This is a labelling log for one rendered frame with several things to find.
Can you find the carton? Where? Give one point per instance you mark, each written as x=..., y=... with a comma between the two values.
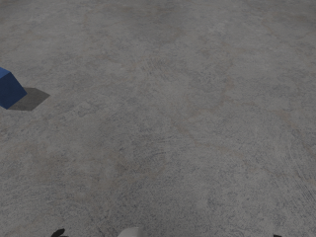
x=11, y=90

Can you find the robot left thigh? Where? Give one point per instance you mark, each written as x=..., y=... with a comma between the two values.
x=133, y=232

